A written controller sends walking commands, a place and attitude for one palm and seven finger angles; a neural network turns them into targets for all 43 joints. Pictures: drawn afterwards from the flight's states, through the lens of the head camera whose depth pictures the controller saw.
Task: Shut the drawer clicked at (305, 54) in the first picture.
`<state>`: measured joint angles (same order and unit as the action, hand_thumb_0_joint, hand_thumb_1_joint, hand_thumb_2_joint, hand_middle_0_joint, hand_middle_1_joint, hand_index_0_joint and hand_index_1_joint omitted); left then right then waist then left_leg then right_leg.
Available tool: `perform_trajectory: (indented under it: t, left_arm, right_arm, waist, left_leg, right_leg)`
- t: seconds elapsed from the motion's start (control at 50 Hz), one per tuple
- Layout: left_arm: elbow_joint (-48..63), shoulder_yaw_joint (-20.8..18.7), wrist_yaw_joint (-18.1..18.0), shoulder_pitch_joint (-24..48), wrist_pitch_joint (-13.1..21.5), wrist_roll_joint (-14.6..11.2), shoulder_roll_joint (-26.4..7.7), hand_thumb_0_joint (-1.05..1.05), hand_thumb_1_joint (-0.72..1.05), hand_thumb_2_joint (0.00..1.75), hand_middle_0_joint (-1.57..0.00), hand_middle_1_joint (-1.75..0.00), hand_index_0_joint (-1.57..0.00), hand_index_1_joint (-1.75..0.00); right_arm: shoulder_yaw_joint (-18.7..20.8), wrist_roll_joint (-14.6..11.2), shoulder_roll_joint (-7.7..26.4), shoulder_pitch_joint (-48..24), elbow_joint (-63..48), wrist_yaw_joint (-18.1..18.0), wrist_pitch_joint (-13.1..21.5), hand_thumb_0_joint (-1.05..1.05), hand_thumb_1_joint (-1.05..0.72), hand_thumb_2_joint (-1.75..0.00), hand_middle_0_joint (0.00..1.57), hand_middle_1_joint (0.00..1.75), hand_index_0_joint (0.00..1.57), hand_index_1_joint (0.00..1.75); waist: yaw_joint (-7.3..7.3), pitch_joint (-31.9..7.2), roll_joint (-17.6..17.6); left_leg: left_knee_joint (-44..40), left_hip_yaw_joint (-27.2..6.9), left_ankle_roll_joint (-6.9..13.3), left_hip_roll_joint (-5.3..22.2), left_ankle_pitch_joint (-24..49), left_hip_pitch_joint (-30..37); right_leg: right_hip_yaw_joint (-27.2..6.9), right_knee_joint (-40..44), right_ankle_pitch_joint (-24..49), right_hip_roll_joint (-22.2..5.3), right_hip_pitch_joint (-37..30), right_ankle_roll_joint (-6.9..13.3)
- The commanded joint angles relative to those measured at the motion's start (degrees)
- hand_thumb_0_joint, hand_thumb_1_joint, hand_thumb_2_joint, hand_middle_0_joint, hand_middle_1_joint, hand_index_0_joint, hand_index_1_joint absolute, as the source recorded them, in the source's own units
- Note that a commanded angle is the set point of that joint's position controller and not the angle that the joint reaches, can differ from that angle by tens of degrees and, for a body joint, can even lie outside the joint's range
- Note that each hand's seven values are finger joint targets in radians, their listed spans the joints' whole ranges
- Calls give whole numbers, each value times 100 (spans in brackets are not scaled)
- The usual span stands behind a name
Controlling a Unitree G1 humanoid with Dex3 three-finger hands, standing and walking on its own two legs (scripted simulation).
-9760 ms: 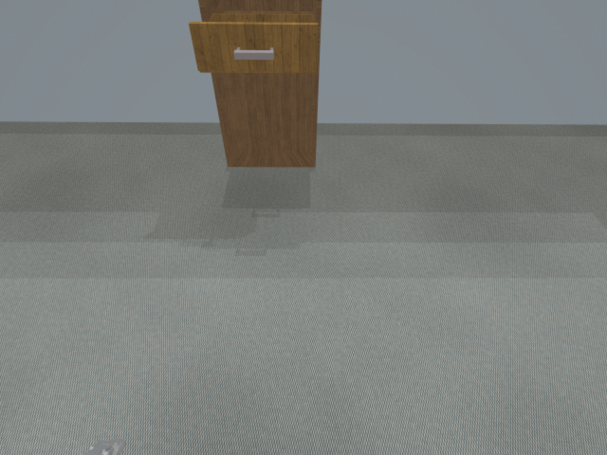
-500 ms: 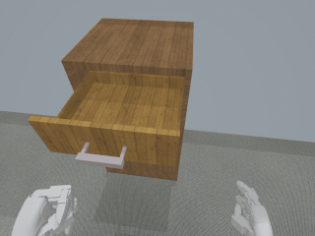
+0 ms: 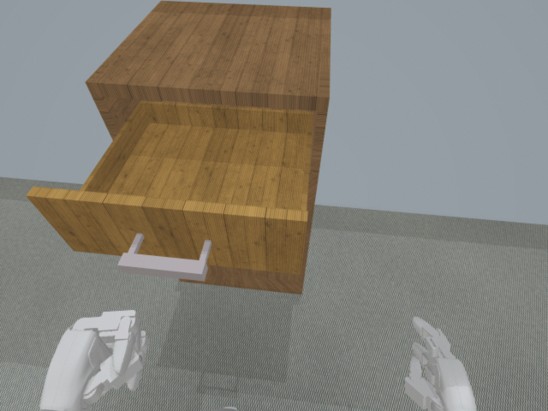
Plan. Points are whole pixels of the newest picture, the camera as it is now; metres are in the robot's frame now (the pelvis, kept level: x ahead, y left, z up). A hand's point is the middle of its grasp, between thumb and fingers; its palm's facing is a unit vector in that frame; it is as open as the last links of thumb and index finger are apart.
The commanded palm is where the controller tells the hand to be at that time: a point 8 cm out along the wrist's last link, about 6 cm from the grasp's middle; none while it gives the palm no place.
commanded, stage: bring the fist close to the handle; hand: left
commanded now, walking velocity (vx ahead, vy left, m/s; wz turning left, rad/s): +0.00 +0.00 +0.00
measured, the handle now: (168, 254) +0.35 +0.20 +0.01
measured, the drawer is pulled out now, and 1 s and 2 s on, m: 0.27 0.27 0.23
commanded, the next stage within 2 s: push the drawer shut in 0.98 s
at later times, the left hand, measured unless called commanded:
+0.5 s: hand (161, 337) +0.21 +0.17 +0.02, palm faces -0.05 -1.00 -0.06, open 3.3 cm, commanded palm +0.19 +0.24 +0.02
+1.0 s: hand (162, 331) +0.23 +0.18 +0.00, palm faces -0.05 -1.00 -0.05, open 3.3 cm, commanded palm +0.20 +0.24 +0.01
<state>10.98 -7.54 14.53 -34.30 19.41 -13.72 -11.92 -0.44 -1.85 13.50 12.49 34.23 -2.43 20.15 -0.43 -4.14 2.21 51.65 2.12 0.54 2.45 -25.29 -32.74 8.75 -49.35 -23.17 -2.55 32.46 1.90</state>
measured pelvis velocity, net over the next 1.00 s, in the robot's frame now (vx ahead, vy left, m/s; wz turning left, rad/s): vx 0.00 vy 0.01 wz -0.01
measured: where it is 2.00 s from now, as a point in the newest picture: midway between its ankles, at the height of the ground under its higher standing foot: outside the picture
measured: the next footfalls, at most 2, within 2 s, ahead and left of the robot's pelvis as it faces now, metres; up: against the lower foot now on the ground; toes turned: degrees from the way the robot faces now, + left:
none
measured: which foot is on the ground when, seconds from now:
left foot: down 0.00-1.00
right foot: down 0.00-1.00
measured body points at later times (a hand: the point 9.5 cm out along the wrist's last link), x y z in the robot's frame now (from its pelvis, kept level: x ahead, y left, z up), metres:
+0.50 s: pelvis +0.00 +0.00 -0.03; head +0.06 +0.00 +0.42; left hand +0.21 +0.23 +0.02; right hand +0.18 -0.24 -0.10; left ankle +0.01 +0.11 -0.69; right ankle +0.02 -0.10 -0.69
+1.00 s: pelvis +0.00 +0.01 -0.04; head +0.08 +0.01 +0.41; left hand +0.22 +0.23 +0.01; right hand +0.18 -0.24 -0.11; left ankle +0.01 +0.11 -0.69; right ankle +0.02 -0.10 -0.69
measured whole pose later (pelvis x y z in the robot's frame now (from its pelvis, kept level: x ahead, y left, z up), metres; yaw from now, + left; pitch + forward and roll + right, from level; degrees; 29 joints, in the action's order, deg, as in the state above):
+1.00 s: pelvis +0.00 +0.01 -0.04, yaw -1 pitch +15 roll -2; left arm 1.5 -7.5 13.7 -23.8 21.9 -13.9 -12.6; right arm -0.5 -1.2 13.8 12.9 30.2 -2.1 12.1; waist 1.3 -7.7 2.2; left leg 64.2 1.8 1.0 2.8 -30.7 -49.0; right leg 8.4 -61.5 -28.1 -3.1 48.6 1.7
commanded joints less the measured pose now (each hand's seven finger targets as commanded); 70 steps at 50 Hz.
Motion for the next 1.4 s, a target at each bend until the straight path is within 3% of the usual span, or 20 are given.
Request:
perform_trajectory:
  t: [0.0,0.06,0.12,0.14,0.22,0.24,0.3,0.32,0.46,0.48,0.64,0.8,0.84,0.98,1.02,1.06,1.12,1.18,1.32,1.38]
  left_arm:
    - [1033,-351,31,130,428,-117,-509,0,90,90,-140,-160,-140,-160]
    - [869,-337,31,478,473,-99,-544,0,90,90,-140,-160,-140,-160]
    - [738,-597,-6,539,562,-81,-748,0,90,90,-140,-160,-140,-160]
    - [691,-458,14,477,576,-103,-569,0,90,90,-140,-160,-140,-160]
    - [503,-561,-25,706,617,-91,-686,0,90,90,-140,-160,-140,-160]
    - [460,-413,-2,700,621,-105,-532,0,90,90,-140,-160,-140,-160]
    - [364,-383,42,762,637,-120,-519,0,90,90,-140,-160,-140,-160]
    - [245,-424,27,832,620,-89,-573,0,90,90,-140,-160,-140,-160]
    - [99,-502,-7,1229,774,-77,-668,0,90,90,-140,-160,-140,-160]
    - [131,-369,7,1372,808,-76,-576,0,90,90,-140,-160,-140,-160]
    - [273,-476,-24,1412,770,-73,-777,0,90,90,-140,-160,-140,-160]
    - [178,-356,-80,1233,539,-150,-575,0,90,90,-140,-160,-140,-160]
    - [79,-415,-82,1147,541,-131,-616,0,90,90,-140,-160,-140,-160]
    - [382,-320,-64,1216,725,-102,-667,0,90,90,-140,-160,-140,-160]
    - [298,-450,-108,1251,723,-84,-784,0,90,90,-140,-160,-140,-160]
    - [424,-360,-110,1166,755,-96,-683,0,90,90,-140,-160,-140,-160]
    - [309,-415,-157,1607,712,-47,-819,0,90,90,-140,-160,-140,-160]
    - [218,-271,-139,1893,689,-45,-716,0,90,90,-140,-160,-140,-160]
    - [93,-392,-118,1974,444,-95,-797,0,90,90,-140,-160,-140,-160]
    - [13,-276,-181,2246,407,-61,-725,0,90,90,-140,-160,-140,-160]
  right_arm:
    - [269,-30,651,-482,-987,-21,266,0,-90,-90,20,30,20,30]
    - [282,-11,686,-433,-964,-51,209,0,-90,-90,20,30,20,30]
    - [301,1,693,-428,-932,-62,147,0,-90,-90,20,30,20,30]
    - [290,5,673,-411,-979,-51,133,0,-90,-90,20,30,20,30]
    - [303,15,695,-388,-929,-52,74,0,-90,-90,20,30,20,30]
    - [292,18,685,-366,-967,-42,63,0,-90,-90,20,30,20,30]
    - [319,20,699,-342,-995,-32,18,0,-90,-90,20,30,20,30]
    - [315,33,711,-367,-979,-33,-22,0,-90,-90,20,30,20,30]
    - [327,54,732,-269,-1031,-32,-151,0,-90,-90,20,30,20,30]
    - [316,60,734,-267,-1039,-34,-153,0,-90,-90,20,30,20,30]
    - [337,51,768,-190,-1153,-3,-309,0,-90,-90,20,30,20,30]
    - [307,24,731,-188,-1237,-10,-470,0,-90,-90,20,30,20,30]
    - [308,31,744,-185,-1255,-15,-508,0,-90,-90,20,30,20,30]
    - [302,35,738,-157,-1307,-13,-480,0,-90,-90,20,30,20,30]
    - [308,46,757,-141,-1267,-31,-510,0,-90,-90,20,30,20,30]
    - [310,38,743,-142,-1311,-24,-498,0,-90,-90,20,30,20,30]
    - [283,58,790,-127,-1250,-39,-520,0,-90,-90,20,30,20,30]
    - [257,53,807,-82,-1262,-40,-505,0,-90,-90,20,30,20,30]
    - [258,55,842,-66,-1288,-33,-535,0,-90,-90,20,30,20,30]
    - [239,57,839,-24,-1278,-8,-566,0,-90,-90,20,30,20,30]
  waist:
    - [38,-638,-35]
    - [123,-635,-240]
    - [62,-817,-274]
    - [46,-874,-147]
    - [84,-1012,-87]
    - [94,-1002,-102]
    - [99,-1152,-78]
    - [127,-1077,-222]
    - [127,-1334,-133]
    - [181,-1348,-77]
    - [119,-1878,84]
    - [177,-1600,-65]
    - [175,-1550,-244]
    - [190,-1584,63]
    - [220,-1520,-110]
    - [182,-1574,36]
    - [273,-1483,60]
    - [326,-1492,55]
    - [188,-1965,101]
    - [263,-1794,34]
  left_leg:
    - [-686,-316,57,-265,905,-13]
    - [-581,-352,64,-250,759,-187]
    - [-479,-353,60,-237,815,-302]
    - [-464,-338,58,-254,832,-297]
    - [-302,-348,54,-234,998,-418]
    - [-296,-359,47,-236,1000,-432]
    - [-165,-339,43,-234,1046,-520]
    - [-137,-354,50,-224,995,-642]
    - [150,-361,47,-209,997,-896]
    - [210,-355,52,-206,1006,-906]
    - [344,-346,60,-191,1263,-891]
    - [276,-357,49,-197,1120,-965]
    - [302,-360,55,-199,1105,-1074]
    - [330,-366,56,-195,984,-978]
    - [367,-377,65,-181,1005,-1062]
    - [345,-389,53,-183,1054,-983]
    - [413,-388,59,-181,942,-1100]
    - [418,-408,52,-182,817,-1099]
    - [328,-404,43,-187,1446,-833]
    - [276,-397,29,-183,1240,-865]
  right_leg:
    - [-571,776,518,141,-328,-84]
    - [-622,719,308,144,-167,-100]
    - [-634,597,308,147,-170,-79]
    - [-631,550,345,140,-147,-75]
    - [-595,341,594,154,-42,-71]
    - [-550,279,620,151,21,-74]
    - [-577,174,711,140,99,-84]
    - [-580,167,639,145,127,-82]
    - [-587,-168,619,149,415,-67]
    - [-589,-214,649,146,499,-74]
    - [-589,-409,917,149,428,-63]
    - [-526,-315,806,172,473,-84]
    - [-540,-312,791,177,440,-84]
    - [-555,-347,609,175,614,-64]
    - [-554,-347,634,196,619,-66]
    - [-529,-402,677,191,641,-57]
    - [-548,-394,549,189,751,-62]
    - [-542,-391,413,187,862,-68]
    - [-500,-442,1086,172,455,-55]
    - [-485,-387,903,169,567,-78]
